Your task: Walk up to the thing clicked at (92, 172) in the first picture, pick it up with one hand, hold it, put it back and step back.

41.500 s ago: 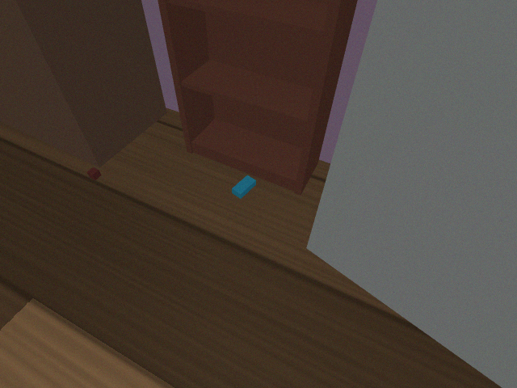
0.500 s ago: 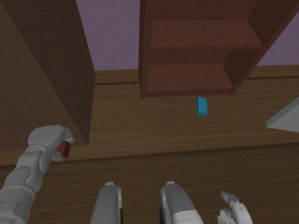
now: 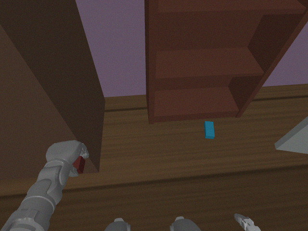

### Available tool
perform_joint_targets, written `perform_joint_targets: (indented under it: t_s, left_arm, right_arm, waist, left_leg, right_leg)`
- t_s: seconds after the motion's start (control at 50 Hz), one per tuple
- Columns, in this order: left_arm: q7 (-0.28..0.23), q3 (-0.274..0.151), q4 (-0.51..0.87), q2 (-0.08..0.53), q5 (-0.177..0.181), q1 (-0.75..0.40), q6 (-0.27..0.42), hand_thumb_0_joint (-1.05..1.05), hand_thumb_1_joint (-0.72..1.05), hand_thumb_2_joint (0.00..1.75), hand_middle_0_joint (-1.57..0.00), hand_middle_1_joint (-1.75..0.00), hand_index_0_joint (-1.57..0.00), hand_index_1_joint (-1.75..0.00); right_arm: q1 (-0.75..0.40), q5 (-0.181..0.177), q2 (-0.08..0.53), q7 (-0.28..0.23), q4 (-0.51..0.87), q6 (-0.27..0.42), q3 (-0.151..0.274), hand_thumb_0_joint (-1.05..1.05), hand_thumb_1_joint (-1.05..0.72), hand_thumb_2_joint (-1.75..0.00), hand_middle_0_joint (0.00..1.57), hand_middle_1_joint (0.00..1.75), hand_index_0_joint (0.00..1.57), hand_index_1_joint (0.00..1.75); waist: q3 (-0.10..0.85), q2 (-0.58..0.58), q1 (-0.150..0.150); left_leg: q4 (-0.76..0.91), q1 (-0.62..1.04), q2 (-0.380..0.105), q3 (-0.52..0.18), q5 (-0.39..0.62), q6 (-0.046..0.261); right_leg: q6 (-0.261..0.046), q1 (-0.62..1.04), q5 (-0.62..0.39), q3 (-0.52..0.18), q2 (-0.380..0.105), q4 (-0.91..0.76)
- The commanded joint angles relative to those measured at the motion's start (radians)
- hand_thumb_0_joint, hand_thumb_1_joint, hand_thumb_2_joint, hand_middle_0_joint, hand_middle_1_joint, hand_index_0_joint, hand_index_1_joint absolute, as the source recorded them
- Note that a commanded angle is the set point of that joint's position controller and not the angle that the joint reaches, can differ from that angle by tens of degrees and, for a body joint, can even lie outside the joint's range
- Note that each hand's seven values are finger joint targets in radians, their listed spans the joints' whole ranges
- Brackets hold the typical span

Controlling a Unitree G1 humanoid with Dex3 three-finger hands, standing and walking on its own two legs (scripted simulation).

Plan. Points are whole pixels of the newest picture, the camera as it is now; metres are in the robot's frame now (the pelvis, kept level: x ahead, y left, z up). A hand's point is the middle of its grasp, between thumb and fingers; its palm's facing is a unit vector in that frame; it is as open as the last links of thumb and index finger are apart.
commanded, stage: lift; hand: left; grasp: from above
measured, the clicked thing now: (75, 164) +0.34 +0.23 -0.11
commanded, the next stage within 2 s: hold in 0.04 s
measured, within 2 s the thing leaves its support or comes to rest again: neither
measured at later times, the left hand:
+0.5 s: hand (67, 156) +0.33 +0.22 -0.02, palm faces -0.46 -0.05 -0.89, open 6.7 cm
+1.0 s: hand (65, 162) +0.30 +0.21 +0.00, palm faces -0.46 -0.05 -0.89, open 6.7 cm
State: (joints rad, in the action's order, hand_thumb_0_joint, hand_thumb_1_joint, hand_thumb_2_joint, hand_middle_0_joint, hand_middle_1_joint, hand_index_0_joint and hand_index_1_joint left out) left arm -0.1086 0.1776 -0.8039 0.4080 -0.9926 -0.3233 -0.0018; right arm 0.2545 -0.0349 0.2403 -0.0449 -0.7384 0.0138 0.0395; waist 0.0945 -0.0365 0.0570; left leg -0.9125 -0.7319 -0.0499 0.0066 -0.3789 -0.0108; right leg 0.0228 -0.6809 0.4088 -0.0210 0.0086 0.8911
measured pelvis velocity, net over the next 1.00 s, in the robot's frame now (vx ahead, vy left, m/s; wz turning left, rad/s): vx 0.01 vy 0.00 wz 0.00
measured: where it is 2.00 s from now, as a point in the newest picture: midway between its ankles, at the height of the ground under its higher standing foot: outside the picture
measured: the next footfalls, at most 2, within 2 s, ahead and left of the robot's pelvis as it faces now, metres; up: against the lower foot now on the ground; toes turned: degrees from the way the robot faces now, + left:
none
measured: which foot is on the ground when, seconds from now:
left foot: down 0.00-1.00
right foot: down 0.00-1.00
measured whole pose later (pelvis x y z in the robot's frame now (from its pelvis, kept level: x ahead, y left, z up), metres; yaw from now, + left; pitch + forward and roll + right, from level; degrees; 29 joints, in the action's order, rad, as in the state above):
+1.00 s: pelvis +0.01 +0.00 +0.04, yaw +0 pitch +2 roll +0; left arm 0.03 0.23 -0.64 0.40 -0.99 -0.24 0.01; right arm 0.19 -0.06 0.25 -0.06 -0.69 -0.06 0.03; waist 0.03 -0.05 0.00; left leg -0.57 -0.36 -0.03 0.03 -0.24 -0.01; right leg 0.02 -0.33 0.29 -0.04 -0.01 0.58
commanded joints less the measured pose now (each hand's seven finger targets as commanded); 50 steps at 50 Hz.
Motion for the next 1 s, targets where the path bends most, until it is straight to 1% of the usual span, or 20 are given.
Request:
perform_joint_targets:
  t_s: [0.0,0.08,0.12,0.14,0.22,0.28,0.32,0.42,0.52,0.54,0.56,0.6,0.64,0.68,0.7,0.74,0.78,0.8,0.94,0.98]
  left_arm:
    - [-0.022,-0.078,0.182,0.212,-0.001,-0.276,0.01,0.0,0.92,0.13,-1.19,-0.22,-1.26,-0.15]
    - [-0.027,-0.088,0.212,0.221,-0.003,-0.293,0.02,0.0,0.94,0.17,-1.21,-0.23,-1.28,-0.16]
    - [-0.028,-0.069,0.2,0.195,-0.014,-0.279,0.019,0.0,0.95,0.18,-1.22,-0.24,-1.29,-0.17]
    - [-0.028,-0.082,0.225,0.214,-0.013,-0.288,0.021,0.0,0.94,0.14,-1.19,-0.22,-1.27,-0.15]
    - [-0.015,-0.06,0.215,0.199,-0.027,-0.288,0.013,0.0,0.92,0.07,-1.14,-0.23,-1.24,-0.13]
    - [0.001,-0.06,0.242,0.198,-0.012,-0.291,0.011,0.0,0.91,0.11,-1.15,-0.24,-1.23,-0.15]
    - [0.018,-0.036,0.245,0.171,-0.004,-0.277,0.008,0.0,0.92,0.13,-1.15,-0.26,-1.24,-0.17]
    - [0.045,-0.052,0.256,0.195,-0.01,-0.25,0.009,0.0,0.92,0.09,-1.14,-0.25,-1.24,-0.15]
    - [0.059,-0.052,0.273,0.194,-0.009,-0.251,0.014,0.0,0.9,0.09,-1.15,-0.22,-1.23,-0.13]
    - [0.059,-0.063,0.31,0.211,-0.007,-0.267,0.017,0.0,0.91,0.08,-1.14,-0.23,-1.23,-0.14]
    - [0.06,-0.065,0.298,0.211,-0.009,-0.255,0.014,0.0,0.9,0.1,-1.14,-0.23,-1.23,-0.14]
    - [0.067,-0.041,0.303,0.185,-0.01,-0.242,0.015,0.0,0.9,0.08,-1.14,-0.22,-1.23,-0.13]
    - [0.066,-0.073,0.329,0.22,-0.009,-0.256,0.017,0.0,0.91,0.08,-1.14,-0.22,-1.23,-0.13]
    - [0.074,-0.04,0.346,0.185,-0.005,-0.267,0.019,0.0,0.9,0.07,-1.13,-0.24,-1.23,-0.14]
    - [0.072,-0.061,0.326,0.207,-0.006,-0.249,0.015,0.0,0.91,0.07,-1.14,-0.23,-1.24,-0.14]
    - [0.078,-0.046,0.329,0.19,-0.008,-0.237,0.014,0.0,0.9,0.08,-1.15,-0.22,-1.24,-0.14]
    - [0.08,-0.061,0.334,0.206,-0.003,-0.236,0.013,0.0,0.92,0.09,-1.16,-0.24,-1.25,-0.15]
    - [0.085,-0.04,0.354,0.186,-0.001,-0.254,0.014,0.0,0.92,0.08,-1.15,-0.26,-1.24,-0.16]
    - [0.094,-0.048,0.367,0.195,0.009,-0.248,0.018,0.0,0.92,0.07,-1.15,-0.24,-1.25,-0.15]
    - [0.092,-0.073,0.366,0.222,0.008,-0.237,0.019,0.0,0.92,0.04,-1.15,-0.23,-1.25,-0.13]
  right_arm:
    - [0.002,-0.004,0.142,-0.014,0.114,0.031,0.048,0.0,-0.9,-0.9,0.2,0.3,0.2,0.3]
    - [-0.008,-0.005,0.144,-0.013,0.12,0.026,0.049,0.0,-0.9,-0.9,0.2,0.3,0.2,0.3]
    - [-0.009,-0.006,0.141,-0.013,0.118,0.023,0.048,0.0,-0.9,-0.9,0.2,0.3,0.2,0.3]
    - [-0.008,-0.007,0.145,-0.013,0.118,0.021,0.052,0.0,-0.89,-0.89,0.2,0.3,0.2,0.3]
    - [-0.017,-0.008,0.146,-0.012,0.113,0.012,0.056,0.0,-0.89,-0.89,0.2,0.3,0.2,0.3]
    - [-0.019,-0.011,0.149,-0.01,0.119,0.006,0.057,0.0,-0.89,-0.89,0.2,0.3,0.2,0.3]
    - [-0.024,-0.012,0.15,-0.009,0.125,0.002,0.056,0.0,-0.89,-0.89,0.2,0.3,0.2,0.3]
    - [-0.045,-0.015,0.148,-0.01,0.141,-0.008,0.053,0.0,-0.89,-0.89,0.2,0.3,0.2,0.3]
    - [-0.063,-0.018,0.149,-0.011,0.162,-0.015,0.048,0.0,-0.89,-0.9,0.2,0.3,0.2,0.3]
    - [-0.074,-0.019,0.146,-0.012,0.165,-0.017,0.048,0.0,-0.89,-0.9,0.2,0.3,0.2,0.3]
    - [-0.077,-0.019,0.147,-0.012,0.168,-0.019,0.047,0.0,-0.9,-0.9,0.2,0.3,0.2,0.3]
    - [-0.085,-0.02,0.147,-0.012,0.171,-0.019,0.045,0.0,-0.9,-0.9,0.2,0.3,0.2,0.3]
    - [-0.09,-0.02,0.149,-0.014,0.172,-0.022,0.048,0.0,-0.9,-0.9,0.2,0.3,0.2,0.3]
    - [-0.095,-0.02,0.142,-0.013,0.18,-0.023,0.041,0.0,-0.9,-0.9,0.2,0.3,0.2,0.3]
    - [-0.106,-0.022,0.143,-0.015,0.179,-0.024,0.041,0.0,-0.9,-0.9,0.2,0.3,0.2,0.3]
    - [-0.106,-0.023,0.144,-0.015,0.182,-0.026,0.041,0.0,-0.9,-0.9,0.2,0.3,0.2,0.3]
    - [-0.116,-0.023,0.147,-0.017,0.184,-0.028,0.041,0.0,-0.9,-0.9,0.2,0.3,0.2,0.3]
    - [-0.118,-0.023,0.143,-0.017,0.187,-0.028,0.04,0.0,-0.9,-0.9,0.2,0.3,0.2,0.3]
    - [-0.148,-0.026,0.139,-0.023,0.194,-0.027,0.029,0.0,-0.9,-0.9,0.2,0.3,0.2,0.3]
    - [-0.157,-0.027,0.139,-0.025,0.194,-0.027,0.029,0.0,-0.9,-0.9,0.2,0.3,0.2,0.3]
  waist:
    - [0.281,-0.011,-0.014]
    - [0.289,-0.012,-0.021]
    - [0.274,-0.001,-0.011]
    - [0.285,-0.015,-0.022]
    - [0.27,-0.024,-0.021]
    - [0.28,-0.016,-0.02]
    - [0.267,0.001,-0.019]
    - [0.25,0.0,-0.037]
    - [0.212,0.004,-0.034]
    - [0.225,-0.006,-0.051]
    - [0.229,-0.004,-0.048]
    - [0.217,0.018,-0.04]
    - [0.226,-0.002,-0.054]
    - [0.209,0.006,-0.045]
    - [0.2,0.007,-0.059]
    - [0.195,0.019,-0.048]
    - [0.198,0.006,-0.053]
    - [0.195,0.009,-0.047]
    - [0.164,0.015,-0.056]
    - [0.156,0.011,-0.065]
  left_leg:
    - [0.169,0.291,0.049,0.0,0.209,0.013]
    - [0.205,0.344,0.049,0.0,0.239,0.011]
    - [0.211,0.352,0.052,0.004,0.257,0.012]
    - [0.221,0.372,0.052,0.005,0.273,0.009]
    - [0.249,0.408,0.049,0.004,0.311,0.007]
    - [0.258,0.435,0.053,0.014,0.343,0.011]
    - [0.265,0.443,0.052,0.016,0.364,0.014]
    - [0.292,0.464,0.051,0.014,0.396,0.013]
    - [0.324,0.475,0.051,0.017,0.366,0.015]
    - [0.328,0.486,0.054,0.022,0.37,0.015]
    - [0.33,0.49,0.055,0.024,0.372,0.015]
    - [0.334,0.499,0.056,0.023,0.38,0.019]
    - [0.344,0.507,0.055,0.025,0.379,0.017]
    - [0.358,0.511,0.054,0.024,0.346,0.018]
    - [0.364,0.51,0.057,0.027,0.341,0.018]
    - [0.372,0.516,0.057,0.029,0.332,0.022]
    - [0.383,0.53,0.054,0.03,0.333,0.019]
    - [0.387,0.537,0.053,0.029,0.326,0.019]
    - [0.417,0.539,0.058,0.034,0.267,0.023]
    - [0.424,0.537,0.06,0.037,0.247,0.022]
  right_leg:
    - [-0.026,0.141,-0.222,0.004,0.038,-0.188]
    - [-0.026,0.19,-0.239,0.007,0.035,-0.218]
    - [-0.024,0.195,-0.264,0.001,0.035,-0.227]
    - [-0.024,0.215,-0.271,0.004,0.035,-0.235]
    - [-0.028,0.233,-0.298,0.006,0.038,-0.253]
    - [-0.023,0.267,-0.336,0.0,0.035,-0.273]
    - [-0.021,0.275,-0.36,0.003,0.036,-0.282]
    - [-0.023,0.311,-0.375,0.007,0.038,-0.296]
    - [-0.025,0.321,-0.346,0.005,0.035,-0.324]
    - [-0.024,0.336,-0.352,0.003,0.033,-0.328]
    - [-0.023,0.339,-0.355,0.001,0.033,-0.332]
    - [-0.02,0.344,-0.371,0.0,0.031,-0.338]
    - [-0.022,0.353,-0.362,0.002,0.032,-0.347]
    - [-0.023,0.349,-0.333,0.0,0.032,-0.356]
    - [-0.023,0.359,-0.327,0.0,0.03,-0.368]
    - [-0.021,0.356,-0.322,-0.003,0.03,-0.375]
    - [-0.024,0.361,-0.313,0.002,0.032,-0.38]
    - [-0.023,0.353,-0.309,0.001,0.032,-0.385]
    - [-0.022,0.365,-0.25,-0.004,0.027,-0.421]
    - [-0.022,0.369,-0.228,-0.005,0.025,-0.433]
